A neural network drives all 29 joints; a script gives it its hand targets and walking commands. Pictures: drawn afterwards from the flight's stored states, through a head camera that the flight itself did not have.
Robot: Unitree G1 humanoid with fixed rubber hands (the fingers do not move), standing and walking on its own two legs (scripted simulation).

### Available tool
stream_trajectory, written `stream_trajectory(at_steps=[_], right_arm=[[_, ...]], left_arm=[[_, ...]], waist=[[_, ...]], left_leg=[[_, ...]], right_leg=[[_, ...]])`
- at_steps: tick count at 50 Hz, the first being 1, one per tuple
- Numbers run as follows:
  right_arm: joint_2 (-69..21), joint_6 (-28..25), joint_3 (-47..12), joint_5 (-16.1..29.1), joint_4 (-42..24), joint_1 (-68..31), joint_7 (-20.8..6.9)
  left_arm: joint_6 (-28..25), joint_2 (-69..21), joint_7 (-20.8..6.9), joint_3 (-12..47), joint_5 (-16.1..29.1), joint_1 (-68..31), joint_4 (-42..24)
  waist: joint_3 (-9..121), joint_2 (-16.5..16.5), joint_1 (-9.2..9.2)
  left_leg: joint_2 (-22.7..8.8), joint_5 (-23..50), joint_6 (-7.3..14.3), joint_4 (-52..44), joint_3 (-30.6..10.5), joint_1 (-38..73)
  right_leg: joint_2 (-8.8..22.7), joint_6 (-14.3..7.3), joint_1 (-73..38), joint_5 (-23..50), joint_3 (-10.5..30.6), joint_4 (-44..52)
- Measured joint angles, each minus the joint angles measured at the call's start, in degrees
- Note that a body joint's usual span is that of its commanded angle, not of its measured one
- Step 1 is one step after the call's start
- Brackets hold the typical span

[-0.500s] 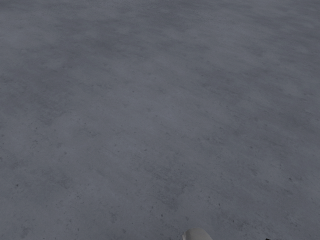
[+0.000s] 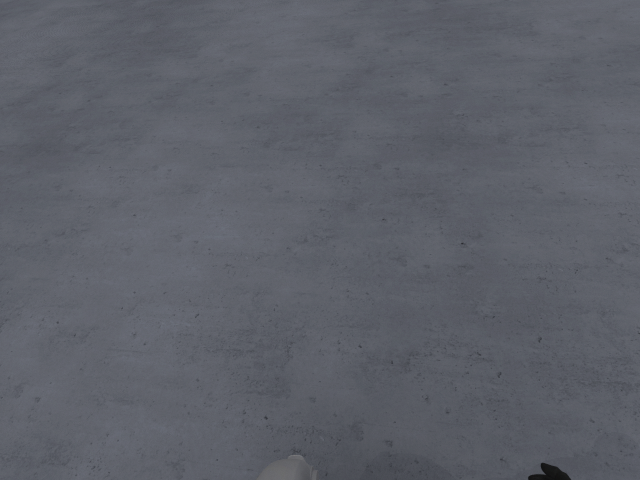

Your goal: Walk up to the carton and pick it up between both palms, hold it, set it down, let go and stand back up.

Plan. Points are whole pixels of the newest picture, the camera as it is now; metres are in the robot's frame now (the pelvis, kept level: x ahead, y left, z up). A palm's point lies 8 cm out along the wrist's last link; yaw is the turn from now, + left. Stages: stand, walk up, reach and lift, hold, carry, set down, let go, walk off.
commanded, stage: walk up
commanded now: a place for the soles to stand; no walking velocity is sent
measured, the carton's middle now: out of the picture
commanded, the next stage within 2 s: none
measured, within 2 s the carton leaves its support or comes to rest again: neither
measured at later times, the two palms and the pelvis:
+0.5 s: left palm (291, 394) +0.27 +0.10 -0.11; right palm out of the picture -0.07 -0.36 -0.11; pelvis +0.03 -0.09 +0.00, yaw -31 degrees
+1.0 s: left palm (448, 340) +0.36 -0.14 -0.13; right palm out of the picture -0.01 -0.52 -0.12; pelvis +0.13 -0.29 -0.02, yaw -56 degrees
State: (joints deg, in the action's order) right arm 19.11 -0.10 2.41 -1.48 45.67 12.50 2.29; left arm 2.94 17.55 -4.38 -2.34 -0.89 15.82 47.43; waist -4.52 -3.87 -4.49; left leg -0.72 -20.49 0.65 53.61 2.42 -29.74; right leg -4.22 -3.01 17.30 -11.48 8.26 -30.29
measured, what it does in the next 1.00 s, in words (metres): steps to the right, turning right: left foot, then right foot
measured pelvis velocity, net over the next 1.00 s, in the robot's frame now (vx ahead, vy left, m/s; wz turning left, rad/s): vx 0.13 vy -0.29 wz -0.98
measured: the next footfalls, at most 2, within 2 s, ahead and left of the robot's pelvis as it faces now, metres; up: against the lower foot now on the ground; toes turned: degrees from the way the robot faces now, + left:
left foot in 0.18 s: +0.11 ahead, +0.06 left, +0.00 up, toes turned -11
right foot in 0.60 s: +0.03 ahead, -0.35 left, +0.00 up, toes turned -44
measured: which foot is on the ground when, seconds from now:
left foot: up 0.00-0.16, down 0.18-0.62, up 0.64-0.98, down 1.00-1.00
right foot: down 0.00-0.18, up 0.20-0.58, down 0.60-1.00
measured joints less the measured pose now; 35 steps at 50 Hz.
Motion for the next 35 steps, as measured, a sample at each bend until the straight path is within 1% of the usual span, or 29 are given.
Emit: stream_trajectory(at_steps=[4, 6, 8, 9, 10, 11, 12, 13, 14, 15, 17, 20, 22, 24, 27, 29, 30, 31, 32, 33, 34, 35], right_arm=[[-1.2, 0.0, -0.4, 0.2, -0.9, 0.3, 0.5], [-1.7, -0.3, -0.6, 0.4, -1.4, 0.6, 0.9], [-2.2, -0.7, -0.8, 0.7, -1.6, 1.1, 1.3], [-2.5, -1.0, -0.9, 0.7, -1.7, 1.5, 1.5], [-3.1, -1.2, -1.0, 0.6, -1.4, 1.8, 1.7], [-3.3, -1.3, -1.2, 0.3, -1.4, 2.2, 2.0], [-3.2, -1.4, -1.3, 0.0, -1.2, 2.5, 2.2], [-3.0, -1.5, -1.0, -0.3, -0.7, 2.5, 2.4], [-2.8, -1.8, -0.6, -0.5, -0.1, 2.5, 2.6], [-2.7, -2.2, -0.3, -0.6, 0.4, 2.7, 2.6], [-2.6, -3.1, -0.1, -0.8, 0.8, 3.6, 2.6], [-2.7, -3.7, 0.1, -1.6, 1.3, 4.8, 2.2], [-2.7, -4.0, 0.2, -2.3, 1.3, 5.5, 1.8], [-2.5, -4.2, 0.2, -2.7, 1.2, 6.1, 1.4], [-1.8, -3.8, 0.4, -3.0, 1.2, 7.0, 0.9], [-1.1, -3.0, 0.6, -3.2, 1.1, 7.7, 0.6], [-0.8, -2.5, 0.6, -3.3, 1.1, 8.1, 0.4], [0.0, -1.9, 0.7, -3.3, 1.3, 8.1, 0.2], [0.8, -1.1, 1.0, -3.2, 1.5, 7.8, -0.3], [1.3, -0.3, 1.2, -3.0, 1.4, 7.2, -1.0], [1.6, 0.3, 1.4, -2.6, 0.8, 6.6, -1.8], [1.9, 0.7, 1.4, -2.0, -0.1, 6.1, -2.3]], left_arm=[[0.2, 0.4, -0.3, 0.2, -0.3, 0.2, -1.4], [0.4, 0.3, -0.4, 0.5, -0.5, 0.1, -2.0], [0.6, 0.3, -0.7, 0.8, -0.3, -0.4, -2.5], [0.7, 0.3, -0.8, 1.0, -0.2, -0.7, -2.6], [0.7, 0.6, -1.0, 1.1, 0.0, -1.4, -2.6], [0.8, 0.7, -1.0, 1.1, -0.1, -1.9, -2.6], [0.8, 0.5, -1.0, 1.1, -0.6, -2.1, -2.7], [0.9, 0.3, -1.1, 1.1, -1.2, -2.2, -2.7], [0.9, 0.4, -1.4, 1.1, -1.9, -2.2, -2.7], [1.0, 0.7, -1.8, 1.0, -2.4, -2.3, -2.6], [1.1, 1.9, -2.6, 0.5, -2.7, -2.6, -2.2], [1.4, 3.2, -3.6, -0.4, -2.0, -3.5, -1.5], [1.5, 3.5, -4.0, -0.7, -1.4, -4.2, -1.0], [1.3, 3.2, -4.4, -0.6, -1.0, -5.0, -0.5], [0.4, 2.1, -4.5, -0.2, -0.5, -6.6, 0.0], [-0.4, 1.4, -4.0, 0.0, -0.5, -7.4, 0.1], [-0.9, 1.2, -3.6, 0.1, -0.7, -7.7, 0.1], [-1.5, 0.5, -2.9, 0.0, -0.8, -8.4, 0.3], [-2.1, -0.5, -2.0, 0.0, -0.7, -8.9, 0.4], [-2.5, -1.3, -1.2, 0.1, -0.3, -9.1, 0.1], [-2.7, -2.0, -0.5, 0.3, 0.5, -8.7, -0.1], [-2.6, -2.6, 0.1, 0.4, 1.1, -8.0, -0.3]], waist=[[0.5, 0.9, -0.08], [1.2, 1.4, 0.32], [2.0, 1.9, 1.11], [2.5, 2.2, 1.73], [2.5, 3.6, 2.46], [2.7, 4.8, 2.83], [2.8, 5.3, 2.98], [2.8, 5.4, 3.24], [2.6, 5.4, 3.66], [2.6, 5.5, 4.13], [2.7, 6.1, 4.86], [2.5, 6.6, 4.81], [2.3, 6.5, 4.55], [1.9, 6.3, 4.55], [1.6, 5.7, 4.70], [1.9, 5.1, 4.97], [2.2, 4.9, 5.04], [2.0, 3.5, 4.83], [1.0, 1.6, 4.51], [0.1, 0.6, 4.14], [-0.6, 0.1, 3.74], [-1.0, -0.3, 3.42]], left_leg=[[2.6, 2.4, 1.0, -8.3, -0.6, 3.2], [3.5, 3.8, 1.7, -14.0, -1.0, 6.0], [3.9, 6.0, 2.5, -20.8, -1.4, 9.8], [3.9, 8.8, 2.9, -24.3, -1.7, 11.6], [4.1, 10.9, 2.6, -25.5, -1.3, 12.3], [3.9, 10.8, 2.0, -25.8, -0.3, 12.7], [3.1, 10.0, 1.5, -26.1, 1.0, 13.3], [2.0, 9.3, 1.2, -26.6, 2.3, 14.3], [0.9, 8.8, 0.9, -27.3, 3.4, 15.4], [-0.1, 8.7, 0.6, -28.1, 4.5, 16.5], [-1.8, 8.4, -0.2, -29.0, 6.5, 18.2], [-4.8, 6.9, -1.8, -28.7, 9.7, 20.7], [-6.9, 5.8, -2.8, -28.5, 12.1, 22.5], [-8.9, 4.7, -4.1, -28.3, 14.3, 24.5], [-11.4, 2.5, -5.6, -27.3, 17.5, 27.2], [-13.2, 0.2, -6.1, -25.4, 19.0, 28.3], [-14.2, -1.4, -5.9, -23.6, 19.4, 28.5], [-16.1, -3.2, -5.0, -20.5, 18.9, 28.0], [-17.9, -5.1, -3.3, -15.3, 16.6, 26.6], [-17.3, -8.4, -2.1, -8.1, 12.8, 24.1], [-14.8, -11.8, -1.5, -1.1, 8.6, 21.1], [-12.0, -13.6, -0.9, 4.9, 5.4, 17.9]], right_leg=[[-3.9, -1.1, 0.2, 1.0, 3.4, 0.3], [-5.9, -1.5, 0.4, 1.1, 4.9, 0.0], [-7.8, -1.8, 0.7, 1.0, 5.9, -0.6], [-8.7, -1.6, 1.1, 0.5, 6.1, -1.4], [-8.6, -0.2, 1.8, -1.5, 6.4, -3.2], [-8.1, 2.3, 3.3, -5.9, 5.9, -6.7], [-7.2, 4.5, 5.8, -8.6, 3.7, -12.3], [-5.7, 6.2, 8.1, -9.4, 0.8, -18.2], [-3.8, 7.3, 10.0, -9.1, -1.3, -22.9], [-1.7, 8.1, 11.6, -7.9, -2.3, -26.3], [2.7, 8.9, 14.1, -4.9, -2.3, -30.8], [8.4, 9.3, 16.1, -2.1, -1.6, -30.8], [11.4, 9.3, 16.3, -1.3, -2.3, -27.3], [13.6, 8.7, 15.2, -0.3, -3.8, -21.8], [15.1, 7.3, 11.9, -0.5, -6.8, -14.3], [14.7, 6.1, 8.9, -2.3, -9.2, -10.8], [14.0, 5.2, 7.0, -3.2, -10.3, -9.0], [12.3, 5.1, 6.7, -2.5, -10.5, -9.3], [10.2, 4.8, 6.9, -3.5, -10.7, -11.2], [8.8, 4.4, 7.2, -5.1, -10.2, -13.1], [7.9, 4.0, 7.3, -6.3, -9.3, -14.1], [7.2, 3.6, 6.6, -5.3, -8.4, -13.2]])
